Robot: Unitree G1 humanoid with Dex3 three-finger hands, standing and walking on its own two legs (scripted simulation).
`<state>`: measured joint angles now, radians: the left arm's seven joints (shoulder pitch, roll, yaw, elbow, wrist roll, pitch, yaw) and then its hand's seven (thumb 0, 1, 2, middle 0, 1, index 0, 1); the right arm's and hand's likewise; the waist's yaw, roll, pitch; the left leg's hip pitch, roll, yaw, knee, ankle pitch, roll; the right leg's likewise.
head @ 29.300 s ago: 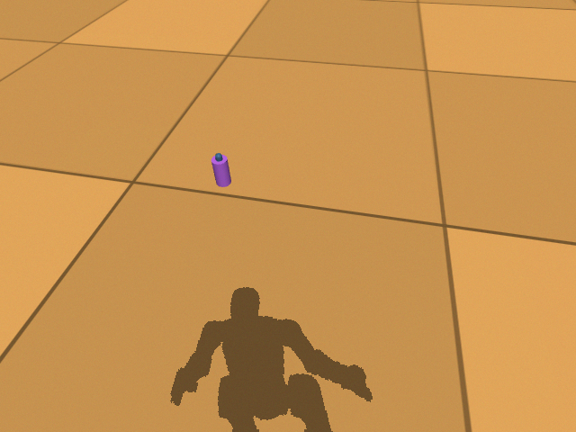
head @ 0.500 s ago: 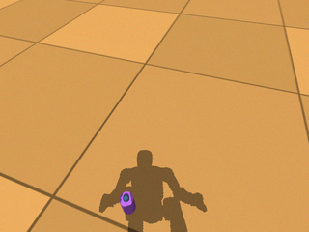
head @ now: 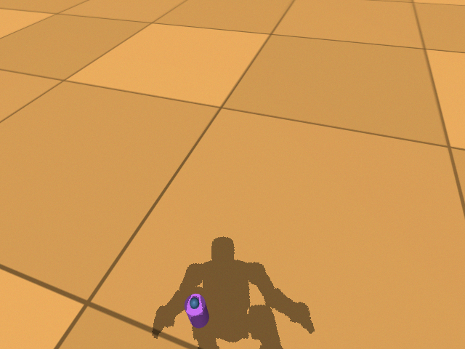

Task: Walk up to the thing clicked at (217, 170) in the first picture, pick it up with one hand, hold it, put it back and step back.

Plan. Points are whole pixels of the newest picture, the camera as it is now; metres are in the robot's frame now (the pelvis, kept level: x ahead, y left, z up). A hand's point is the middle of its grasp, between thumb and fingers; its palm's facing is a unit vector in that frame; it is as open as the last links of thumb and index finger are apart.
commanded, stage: stand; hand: left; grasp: from the side
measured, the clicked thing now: (196, 309) +0.43 +0.19 -0.68
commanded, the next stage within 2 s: step back in 1.24 s
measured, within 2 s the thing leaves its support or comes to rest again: neither
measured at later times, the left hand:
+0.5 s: hand out of the picture +0.08 +0.23 -0.16, palm faces -0.03 -0.94 -0.34, open 7.4 cm
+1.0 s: hand out of the picture +0.11 +0.23 -0.15, palm faces -0.04 -0.94 -0.34, open 7.4 cm
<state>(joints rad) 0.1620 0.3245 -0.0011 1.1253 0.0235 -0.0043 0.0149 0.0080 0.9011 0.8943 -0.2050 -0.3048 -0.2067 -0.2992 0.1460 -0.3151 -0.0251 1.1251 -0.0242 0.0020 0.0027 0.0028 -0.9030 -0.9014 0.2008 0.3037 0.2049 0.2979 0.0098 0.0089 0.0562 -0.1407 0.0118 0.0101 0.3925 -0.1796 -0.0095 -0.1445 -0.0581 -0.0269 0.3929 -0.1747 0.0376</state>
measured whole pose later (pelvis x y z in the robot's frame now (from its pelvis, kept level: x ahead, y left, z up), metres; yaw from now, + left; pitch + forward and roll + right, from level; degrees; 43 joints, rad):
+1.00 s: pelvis +0.03 -0.02 +0.00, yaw -2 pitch -3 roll +0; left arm 0.10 0.33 0.00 1.15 0.01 -0.01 0.00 0.01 0.90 0.89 -0.21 -0.30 -0.21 -0.30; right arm 0.11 -0.34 -0.01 1.15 -0.02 -0.01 0.00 0.00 -0.90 -0.90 0.20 0.30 0.20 0.30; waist 0.00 0.01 0.05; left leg -0.10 0.05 0.03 0.32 -0.18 -0.04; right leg -0.12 -0.02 -0.01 0.34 -0.18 0.01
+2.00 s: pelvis -0.09 +0.01 -0.02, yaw -5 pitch -4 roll -1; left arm 0.13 0.34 0.06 0.88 0.03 0.04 0.00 0.01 0.90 0.89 -0.21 -0.30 -0.21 -0.30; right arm 0.10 -0.38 -0.05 0.90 0.00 0.05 -0.01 0.00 -0.90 -0.90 0.20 0.30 0.21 0.30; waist -0.01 0.05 0.20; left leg -0.40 -0.01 -0.02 0.85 -0.45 0.02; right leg -0.27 0.05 0.04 0.67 -0.34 -0.03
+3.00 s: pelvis -0.38 +0.02 -0.02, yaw -3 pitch -1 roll +0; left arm 0.13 0.36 0.07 0.77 0.04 0.05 0.02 0.01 0.90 0.89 -0.21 -0.31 -0.21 -0.30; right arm 0.22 -0.41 -0.05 0.88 -0.01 0.04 -0.02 0.00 -0.90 -0.90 0.20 0.30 0.20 0.30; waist 0.00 0.03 0.15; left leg -0.34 -0.08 -0.09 0.94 -0.50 -0.02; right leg -0.38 -0.02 0.00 0.62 -0.22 -0.01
